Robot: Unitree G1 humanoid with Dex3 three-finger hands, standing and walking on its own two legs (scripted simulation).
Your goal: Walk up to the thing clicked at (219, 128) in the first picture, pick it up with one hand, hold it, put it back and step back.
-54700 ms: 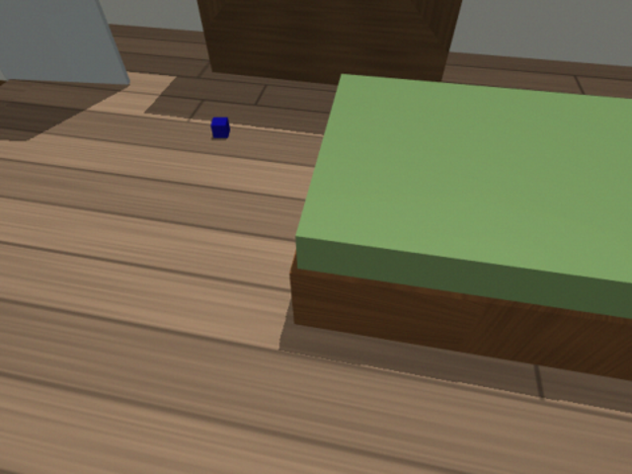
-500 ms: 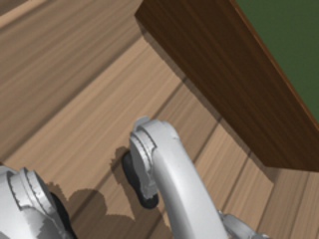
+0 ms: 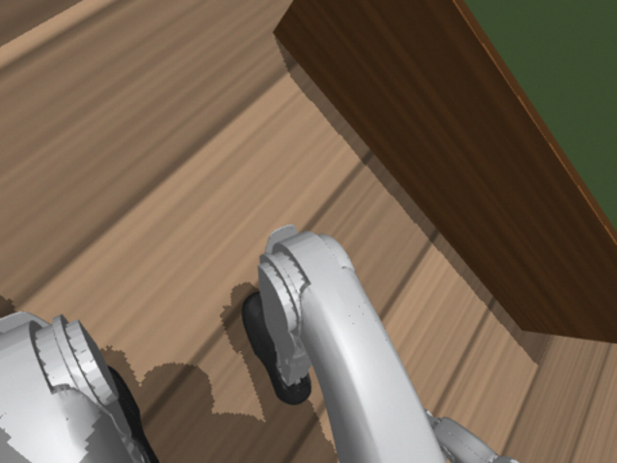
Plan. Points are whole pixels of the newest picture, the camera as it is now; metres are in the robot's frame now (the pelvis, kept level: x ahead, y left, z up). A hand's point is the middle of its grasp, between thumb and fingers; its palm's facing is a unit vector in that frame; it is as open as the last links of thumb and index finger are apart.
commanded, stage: withdraw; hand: left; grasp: from above
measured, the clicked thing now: out of the picture +0.42 +0.36 -0.28
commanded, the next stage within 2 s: home in 0.70 s
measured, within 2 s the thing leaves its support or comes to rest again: neither
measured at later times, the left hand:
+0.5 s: hand out of the picture +0.40 +0.37 -0.07, palm faces -0.48 -0.13 -0.86, open 13.9 cm
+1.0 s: hand out of the picture +0.43 +0.36 -0.13, palm faces -0.32 -0.14 -0.94, open 12.5 cm
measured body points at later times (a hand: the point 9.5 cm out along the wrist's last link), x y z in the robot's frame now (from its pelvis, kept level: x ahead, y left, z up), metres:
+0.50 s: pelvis +0.00 -0.01 +0.03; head +0.20 +0.07 +0.43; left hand +0.42 +0.37 -0.03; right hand +0.15 -0.26 -0.08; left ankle +0.07 +0.13 -0.29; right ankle +0.12 -0.12 -0.29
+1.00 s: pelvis +0.00 +0.00 +0.02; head +0.23 +0.09 +0.39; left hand +0.45 +0.37 -0.08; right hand +0.07 -0.27 -0.08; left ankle +0.07 +0.14 -0.29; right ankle +0.12 -0.12 -0.29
